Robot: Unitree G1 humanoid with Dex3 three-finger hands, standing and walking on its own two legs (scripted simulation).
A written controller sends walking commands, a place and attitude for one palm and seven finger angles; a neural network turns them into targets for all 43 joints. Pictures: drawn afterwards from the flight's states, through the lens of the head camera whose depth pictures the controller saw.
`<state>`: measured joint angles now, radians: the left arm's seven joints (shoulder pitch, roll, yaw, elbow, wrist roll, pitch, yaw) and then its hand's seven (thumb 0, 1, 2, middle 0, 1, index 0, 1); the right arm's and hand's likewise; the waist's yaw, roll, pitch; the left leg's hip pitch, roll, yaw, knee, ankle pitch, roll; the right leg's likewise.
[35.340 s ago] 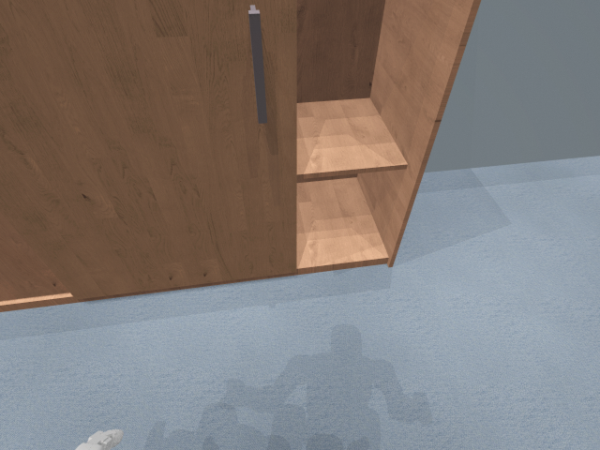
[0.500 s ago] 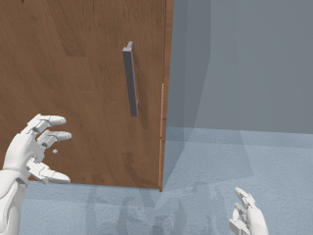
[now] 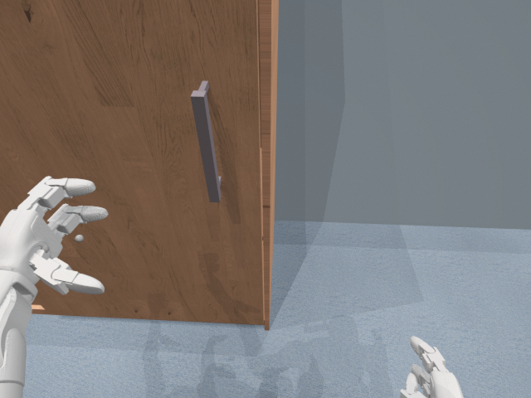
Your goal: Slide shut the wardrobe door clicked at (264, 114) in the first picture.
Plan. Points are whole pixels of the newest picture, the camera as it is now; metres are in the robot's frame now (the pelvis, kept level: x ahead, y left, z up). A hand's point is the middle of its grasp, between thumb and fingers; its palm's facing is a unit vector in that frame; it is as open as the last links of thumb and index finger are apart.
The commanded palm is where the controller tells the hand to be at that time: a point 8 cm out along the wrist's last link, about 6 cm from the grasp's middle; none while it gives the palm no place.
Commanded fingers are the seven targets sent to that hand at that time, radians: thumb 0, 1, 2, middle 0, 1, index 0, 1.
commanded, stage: raise the hand with hooked fingers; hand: left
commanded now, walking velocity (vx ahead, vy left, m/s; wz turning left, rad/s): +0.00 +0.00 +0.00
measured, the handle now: (210, 146) +0.52 +0.15 +0.12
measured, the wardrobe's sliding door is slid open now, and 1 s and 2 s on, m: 0.00 0.00 0.00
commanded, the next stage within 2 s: move the hooked fingers beside the handle in 0.22 s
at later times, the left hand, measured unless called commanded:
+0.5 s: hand (101, 225) +0.30 +0.26 +0.14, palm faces +0.10 -0.99 -0.06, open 14.0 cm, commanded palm +0.27 +0.30 +0.15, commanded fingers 0.00 -0.50 0.30 -0.30 -1.20 -0.30 -1.20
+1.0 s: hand (119, 202) +0.35 +0.25 +0.14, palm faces +0.07 -1.00 -0.03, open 14.0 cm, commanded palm +0.32 +0.30 +0.14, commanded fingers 0.00 -0.50 0.30 -0.30 -1.20 -0.30 -1.20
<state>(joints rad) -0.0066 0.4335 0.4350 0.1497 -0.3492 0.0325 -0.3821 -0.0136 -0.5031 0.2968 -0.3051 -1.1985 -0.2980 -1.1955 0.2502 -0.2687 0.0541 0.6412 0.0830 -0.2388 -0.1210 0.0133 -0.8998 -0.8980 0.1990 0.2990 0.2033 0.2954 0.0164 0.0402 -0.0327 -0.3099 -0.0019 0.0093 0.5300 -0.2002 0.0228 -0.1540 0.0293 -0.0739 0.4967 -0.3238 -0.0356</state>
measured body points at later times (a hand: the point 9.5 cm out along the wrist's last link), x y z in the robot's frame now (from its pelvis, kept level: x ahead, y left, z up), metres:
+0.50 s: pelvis +0.01 -0.02 +0.00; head +0.00 -0.04 +0.45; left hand +0.29 +0.31 +0.15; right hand +0.19 -0.27 -0.08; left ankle +0.05 +0.10 -0.73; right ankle -0.03 -0.09 -0.73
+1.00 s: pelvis +0.02 +0.00 +0.00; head +0.02 -0.02 +0.45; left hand +0.34 +0.30 +0.14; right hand +0.17 -0.26 -0.09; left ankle +0.05 +0.10 -0.73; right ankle -0.03 -0.09 -0.73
